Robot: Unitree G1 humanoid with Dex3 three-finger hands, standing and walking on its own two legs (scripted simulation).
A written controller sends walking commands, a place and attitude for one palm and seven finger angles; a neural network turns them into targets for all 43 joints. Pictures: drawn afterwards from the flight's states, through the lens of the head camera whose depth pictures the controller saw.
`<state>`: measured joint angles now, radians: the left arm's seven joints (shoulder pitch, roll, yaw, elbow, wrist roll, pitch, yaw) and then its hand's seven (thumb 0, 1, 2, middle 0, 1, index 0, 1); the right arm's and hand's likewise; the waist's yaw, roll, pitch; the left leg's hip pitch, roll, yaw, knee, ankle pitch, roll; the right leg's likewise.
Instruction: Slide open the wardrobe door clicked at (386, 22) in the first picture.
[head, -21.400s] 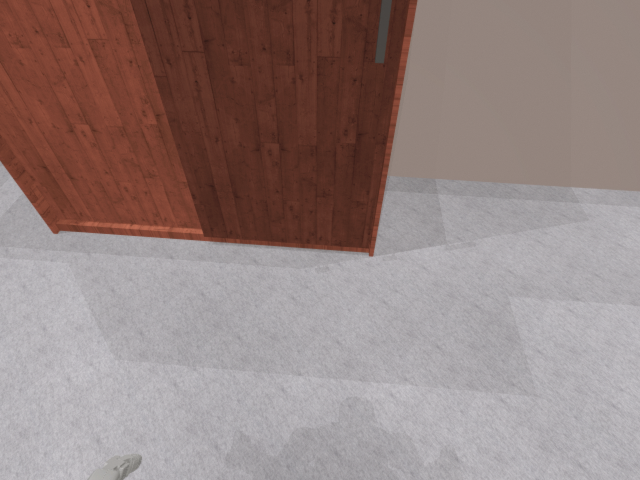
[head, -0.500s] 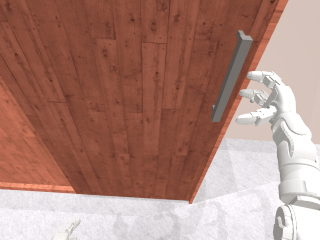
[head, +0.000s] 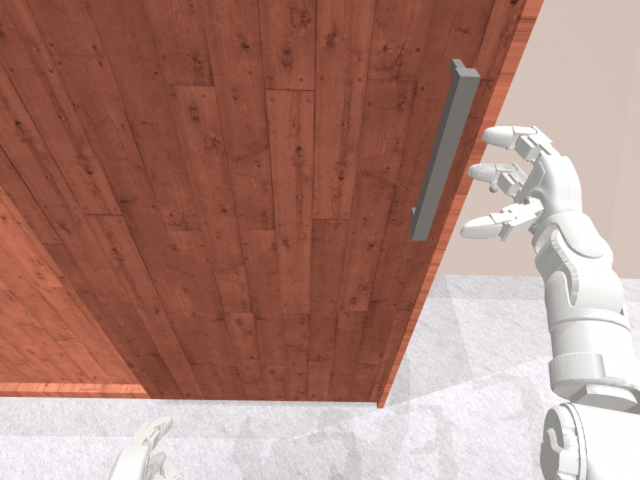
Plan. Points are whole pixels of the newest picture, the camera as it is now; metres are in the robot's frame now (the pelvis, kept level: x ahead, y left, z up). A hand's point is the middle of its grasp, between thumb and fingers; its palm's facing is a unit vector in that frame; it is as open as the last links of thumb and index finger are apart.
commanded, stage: move the hooked fingers beside the handle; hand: right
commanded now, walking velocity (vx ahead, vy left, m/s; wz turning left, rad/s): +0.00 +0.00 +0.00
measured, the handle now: (435, 159) +0.49 -0.11 +0.18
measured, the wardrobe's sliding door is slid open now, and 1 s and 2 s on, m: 0.00 0.00 0.00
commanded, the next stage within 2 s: feel for the door with the fingertips in 0.24 s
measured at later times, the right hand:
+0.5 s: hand (481, 193) +0.42 -0.16 +0.18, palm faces -0.05 +1.00 +0.00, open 14.0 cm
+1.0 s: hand (455, 180) +0.43 -0.12 +0.20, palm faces -0.03 +1.00 +0.00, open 14.0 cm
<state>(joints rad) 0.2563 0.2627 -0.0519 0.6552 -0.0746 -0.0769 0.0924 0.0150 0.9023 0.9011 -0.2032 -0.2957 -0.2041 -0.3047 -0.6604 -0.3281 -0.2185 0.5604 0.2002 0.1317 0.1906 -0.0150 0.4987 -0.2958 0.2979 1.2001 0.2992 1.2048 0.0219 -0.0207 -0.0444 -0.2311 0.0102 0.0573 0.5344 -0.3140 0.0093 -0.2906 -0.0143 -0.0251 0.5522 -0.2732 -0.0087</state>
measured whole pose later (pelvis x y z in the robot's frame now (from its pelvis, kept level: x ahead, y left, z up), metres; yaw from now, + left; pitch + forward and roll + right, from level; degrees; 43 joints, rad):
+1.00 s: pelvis +0.00 +0.01 +0.00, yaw +0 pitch +1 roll +0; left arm 0.25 0.25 -0.05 0.65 -0.07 -0.03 0.08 0.01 0.90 0.90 -0.20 -0.30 -0.20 -0.30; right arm -0.71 -0.26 -0.18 0.58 0.17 0.16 0.09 -0.01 0.50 -0.30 0.30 1.20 0.30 1.21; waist 0.03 -0.03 -0.05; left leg -0.24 0.00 0.06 0.54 -0.32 0.02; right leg -0.29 -0.02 -0.03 0.54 -0.27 0.00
